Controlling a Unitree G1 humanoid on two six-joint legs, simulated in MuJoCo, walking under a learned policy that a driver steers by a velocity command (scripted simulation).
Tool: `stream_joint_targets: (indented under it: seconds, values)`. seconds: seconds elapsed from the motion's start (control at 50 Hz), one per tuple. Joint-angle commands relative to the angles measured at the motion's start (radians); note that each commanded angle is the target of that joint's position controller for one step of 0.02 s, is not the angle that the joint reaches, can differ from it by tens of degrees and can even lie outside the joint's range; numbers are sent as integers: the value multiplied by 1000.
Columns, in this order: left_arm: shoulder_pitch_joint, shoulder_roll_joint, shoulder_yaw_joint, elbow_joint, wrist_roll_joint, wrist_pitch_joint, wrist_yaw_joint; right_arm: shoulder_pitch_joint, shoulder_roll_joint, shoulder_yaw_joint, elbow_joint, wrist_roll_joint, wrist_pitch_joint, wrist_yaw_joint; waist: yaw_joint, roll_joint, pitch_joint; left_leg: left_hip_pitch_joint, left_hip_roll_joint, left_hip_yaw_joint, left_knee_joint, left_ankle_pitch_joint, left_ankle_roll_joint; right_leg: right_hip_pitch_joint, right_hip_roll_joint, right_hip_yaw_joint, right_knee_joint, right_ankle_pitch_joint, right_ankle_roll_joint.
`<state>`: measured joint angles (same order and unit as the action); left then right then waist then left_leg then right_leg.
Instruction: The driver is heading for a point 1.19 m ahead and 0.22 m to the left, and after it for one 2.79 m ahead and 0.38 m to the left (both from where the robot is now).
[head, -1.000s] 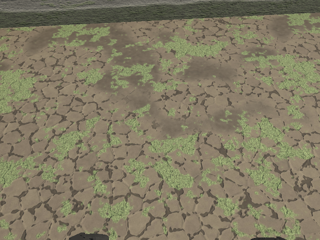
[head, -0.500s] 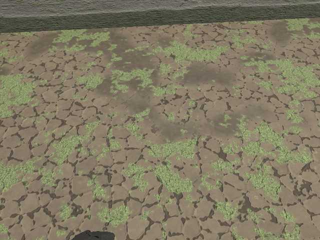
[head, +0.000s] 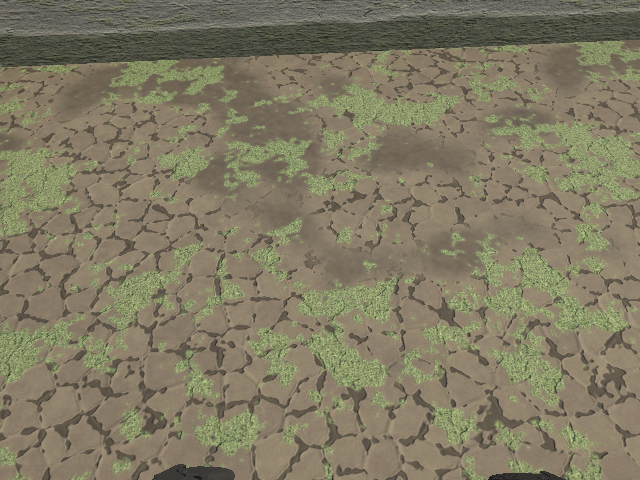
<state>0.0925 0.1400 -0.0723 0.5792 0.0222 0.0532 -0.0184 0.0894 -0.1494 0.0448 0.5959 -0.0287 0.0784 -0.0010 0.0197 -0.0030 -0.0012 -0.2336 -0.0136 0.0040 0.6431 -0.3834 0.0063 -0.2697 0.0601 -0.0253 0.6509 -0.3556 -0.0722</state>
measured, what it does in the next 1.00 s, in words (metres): stands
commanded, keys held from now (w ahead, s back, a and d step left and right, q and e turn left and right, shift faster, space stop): w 0.90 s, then no key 0.10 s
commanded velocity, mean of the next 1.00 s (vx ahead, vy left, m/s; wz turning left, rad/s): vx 0.49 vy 0.00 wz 0.00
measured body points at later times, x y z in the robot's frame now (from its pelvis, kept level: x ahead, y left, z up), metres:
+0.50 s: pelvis +0.00 +0.00 +0.00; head -0.01 -0.01 +0.45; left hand +0.20 +0.18 -0.07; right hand +0.21 -0.20 -0.08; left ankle -0.02 +0.12 -0.72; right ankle +0.00 -0.07 -0.72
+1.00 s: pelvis +0.00 -0.01 +0.00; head -0.01 -0.01 +0.45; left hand +0.20 +0.18 -0.07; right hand +0.21 -0.20 -0.08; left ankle -0.02 +0.12 -0.72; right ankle +0.00 -0.07 -0.72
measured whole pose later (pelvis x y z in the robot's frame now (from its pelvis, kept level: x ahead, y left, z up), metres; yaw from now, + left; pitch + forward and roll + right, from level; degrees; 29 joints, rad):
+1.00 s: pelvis +0.00 -0.01 +0.00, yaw +1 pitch -1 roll +1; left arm 0.12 0.13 -0.08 0.57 0.02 0.04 -0.02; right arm 0.10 -0.15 0.05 0.62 -0.03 0.08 -0.01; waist 0.02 -0.01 -0.01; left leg -0.23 -0.01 -0.02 0.63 -0.38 -0.01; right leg -0.27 0.06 -0.04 0.65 -0.36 -0.08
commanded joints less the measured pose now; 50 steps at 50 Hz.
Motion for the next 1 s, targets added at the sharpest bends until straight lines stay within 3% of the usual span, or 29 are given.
stream_joint_targets:
  seconds: [0.02, 0.06, 0.12, 0.14, 0.18, 0.24, 0.26, 0.3, 0.34, 0.36, 0.38, 0.42, 0.46, 0.52, 0.54, 0.58, 0.62, 0.64, 0.68, 0.72, 0.74, 0.78, 0.82, 0.84, 0.88, 0.94, 0.96, 0.98, 1.0]
  values:
    - [-49, 63, 19, -79, -9, -19, 12, -54, -61, -20, -76, -1, -24, -4, -11, -4, -147, 97, 26, -50, -62, 82, 9, -2, -106, 141, -153, 169, -6]
    - [-134, 59, 15, -117, -5, -14, 1, -122, -60, -13, -103, 3, -17, -2, 1, -16, -11, 17, 41, -63, -67, 245, 5, -57, -102, 107, -122, 308, -4]
    - [-85, 52, 16, -102, 8, -23, -4, -101, -65, -19, -97, -2, -14, -2, 10, -2, -92, 51, 46, -68, -52, 279, 7, -20, -98, 93, -101, 344, -1]
    - [-37, 61, 19, -79, -9, -23, 13, -47, -58, -20, -73, -2, -25, -6, -11, -5, -168, 104, 26, -51, -61, 87, 8, 8, -105, 138, -149, 175, -6]
    - [-133, 59, 15, -118, -6, -16, 2, -124, -61, -14, -101, 3, -18, -3, 1, -14, -13, 16, 39, -63, -64, 241, 4, -54, -105, 108, -121, 314, -5]
    - [-83, 50, 15, -104, 7, -23, -4, -102, -63, -19, -96, -3, -13, -3, 10, -5, -92, 49, 43, -68, -49, 275, 5, -23, -100, 93, -101, 346, -2]
    - [-35, 59, 18, -81, -9, -23, 13, -47, -57, -19, -71, -2, -24, -6, -11, -8, -168, 102, 24, -52, -58, 85, 6, 6, -108, 139, -149, 177, -7]
    - [-130, 58, 15, -120, -6, -17, 2, -124, -60, -14, -100, 2, -17, -4, 0, -15, -13, 15, 37, -63, -61, 238, 2, -56, -107, 109, -122, 314, -7]
    - [-86, 49, 14, -108, 5, -22, -4, -107, -66, -19, -95, -2, -13, -3, 10, -3, -78, 43, 41, -69, -48, 269, 5, -29, -102, 95, -104, 343, -4]
    - [-33, 59, 17, -84, -9, -21, 12, -50, -57, -19, -70, -2, -22, -6, -10, -11, -150, 94, 23, -53, -55, 86, 5, -7, -108, 139, -153, 171, -7]
    - [-114, 54, 14, -116, -2, -22, 0, -115, -57, -14, -98, 0, -16, -4, 1, -14, -35, 24, 37, -64, -57, 252, 2, -46, -103, 102, -113, 326, -6]
    - [-36, 60, 17, -86, -10, -22, 13, -55, -59, -20, -69, -2, -24, -7, -10, -7, -147, 93, 21, -53, -54, 81, 5, -5, -111, 141, -153, 172, -10]
    - [-124, 55, 13, -123, -6, -18, 1, -124, -58, -13, -97, 1, -16, -4, 1, -17, -11, 13, 36, -65, -58, 242, 1, -61, -107, 108, -122, 309, -8]
    - [-75, 48, 14, -108, 7, -26, -4, -103, -63, -19, -92, -3, -13, -4, 10, -3, -94, 48, 41, -71, -44, 277, 3, -24, -102, 92, -99, 346, -5]
    - [-26, 57, 17, -84, -9, -26, 13, -49, -56, -19, -67, -2, -24, -8, -10, -7, -168, 100, 22, -55, -53, 86, 4, 4, -110, 138, -149, 177, -9]
    - [-123, 55, 13, -124, -6, -20, 2, -127, -59, -14, -97, 1, -16, -5, 1, -15, -13, 12, 34, -65, -56, 237, 0, -59, -109, 108, -121, 313, -9]
    - [-79, 47, 13, -112, 5, -24, -4, -109, -64, -19, -92, -3, -12, -4, 10, -4, -79, 40, 38, -71, -43, 269, 3, -32, -105, 94, -103, 343, -6]
    - [-25, 56, 16, -87, -9, -23, 12, -51, -55, -18, -67, -3, -22, -7, -9, -12, -151, 91, 20, -56, -51, 86, 3, -9, -111, 137, -152, 172, -9]
    - [-118, 54, 13, -125, -5, -21, 2, -124, -59, -14, -95, 0, -17, -5, 1, -14, -16, 13, 34, -67, -56, 242, 0, -57, -109, 107, -121, 312, -9]
    - [-75, 47, 13, -113, 6, -25, -3, -108, -65, -19, -91, -3, -13, -5, 11, -2, -80, 40, 38, -73, -42, 273, 3, -30, -105, 92, -101, 343, -6]
    - [-21, 56, 16, -88, -9, -24, 13, -51, -56, -18, -66, -2, -22, -8, -9, -10, -152, 91, 20, -58, -50, 89, 3, -8, -111, 135, -151, 173, -10]
    - [-115, 54, 13, -126, -5, -21, 2, -124, -59, -13, -94, 0, -17, -6, 2, -14, -16, 12, 33, -69, -55, 245, 1, -56, -109, 105, -119, 314, -9]
    - [-73, 46, 13, -114, 6, -25, -3, -107, -65, -18, -90, -3, -13, -5, 11, -2, -81, 40, 37, -74, -41, 277, 3, -30, -105, 91, -100, 345, -7]
    - [-18, 56, 16, -88, -9, -24, 13, -50, -56, -18, -65, -2, -22, -9, -8, -11, -153, 91, 19, -59, -49, 92, 3, -7, -112, 133, -149, 176, -10]
    - [-112, 53, 13, -126, -5, -21, 3, -123, -59, -13, -93, 0, -17, -6, 2, -14, -16, 11, 33, -70, -54, 248, 0, -56, -109, 104, -117, 316, -10]
    - [-49, 43, 10, -105, 8, -28, -3, -87, -60, -16, -83, -6, -11, -6, 9, -3, -94, 43, 40, -83, -52, 256, 4, -21, -109, 97, -107, 334, -10]
    - [15, 47, 9, -72, -10, -28, 12, -18, -52, -15, -46, -3, -19, -8, -11, -3, -167, 106, 27, -76, -85, 48, 5, 4, -122, 145, -172, 148, -14]
    - [-78, 44, 6, -108, -2, -27, 0, -97, -56, -11, -82, -2, -11, -5, -2, -6, -13, 16, 39, -88, -91, 204, 4, -48, -113, 114, -143, 295, -13]
    - [-56, 31, 3, -101, 6, -28, -3, -92, -53, -10, -74, -6, -7, -4, 5, 0, -57, 35, 49, -101, -106, 200, 5, -23, -121, 116, -156, 293, -11]
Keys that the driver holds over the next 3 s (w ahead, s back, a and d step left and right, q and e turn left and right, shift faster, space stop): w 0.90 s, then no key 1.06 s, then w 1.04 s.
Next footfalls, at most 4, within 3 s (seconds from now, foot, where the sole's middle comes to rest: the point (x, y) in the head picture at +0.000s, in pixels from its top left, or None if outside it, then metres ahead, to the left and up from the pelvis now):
none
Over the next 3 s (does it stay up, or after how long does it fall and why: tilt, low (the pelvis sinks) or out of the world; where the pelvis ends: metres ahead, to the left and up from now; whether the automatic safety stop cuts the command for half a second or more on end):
stays up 0.00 0.00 0.00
